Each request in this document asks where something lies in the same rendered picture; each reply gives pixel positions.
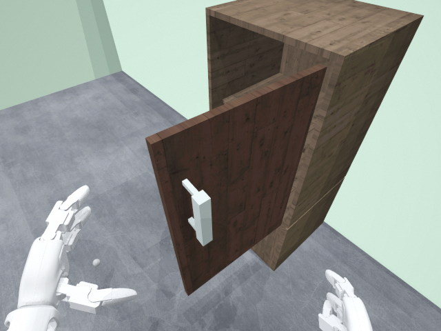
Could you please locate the robot right hand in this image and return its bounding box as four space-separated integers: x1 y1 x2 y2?
318 270 373 331

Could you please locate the left robot forearm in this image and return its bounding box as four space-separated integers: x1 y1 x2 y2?
4 305 61 331

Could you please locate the cupboard door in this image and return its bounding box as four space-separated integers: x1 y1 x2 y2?
145 64 327 296

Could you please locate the handle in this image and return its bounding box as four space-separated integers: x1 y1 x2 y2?
182 179 213 246

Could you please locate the robot left hand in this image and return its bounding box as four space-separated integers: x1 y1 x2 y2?
17 185 137 314

